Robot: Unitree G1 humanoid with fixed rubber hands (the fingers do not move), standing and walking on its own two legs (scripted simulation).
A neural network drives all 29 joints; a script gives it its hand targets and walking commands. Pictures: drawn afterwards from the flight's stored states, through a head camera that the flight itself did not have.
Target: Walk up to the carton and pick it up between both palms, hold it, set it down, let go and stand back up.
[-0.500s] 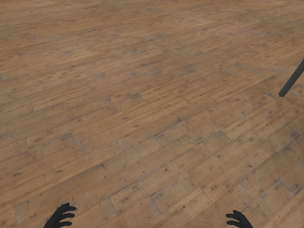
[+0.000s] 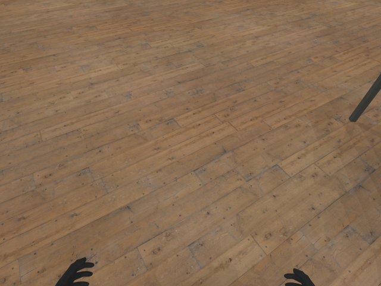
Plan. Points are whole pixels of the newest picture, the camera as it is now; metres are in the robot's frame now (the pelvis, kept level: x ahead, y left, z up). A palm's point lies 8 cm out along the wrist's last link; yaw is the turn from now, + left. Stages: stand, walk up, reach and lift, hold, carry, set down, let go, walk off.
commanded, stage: stand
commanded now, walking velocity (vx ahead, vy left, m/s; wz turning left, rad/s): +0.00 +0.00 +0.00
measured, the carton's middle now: out of the picture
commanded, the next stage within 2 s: none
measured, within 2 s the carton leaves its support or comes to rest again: neither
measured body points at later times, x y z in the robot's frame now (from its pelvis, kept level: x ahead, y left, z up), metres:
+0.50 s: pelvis -0.02 +0.00 +0.00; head -0.02 +0.00 +0.45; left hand +0.11 +0.27 -0.10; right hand +0.11 -0.26 -0.11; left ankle -0.01 +0.13 -0.72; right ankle -0.01 -0.12 -0.72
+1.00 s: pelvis -0.04 +0.00 +0.00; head -0.05 +0.00 +0.45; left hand +0.08 +0.27 -0.11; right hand +0.08 -0.27 -0.12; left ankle -0.01 +0.13 -0.72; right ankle -0.01 -0.12 -0.72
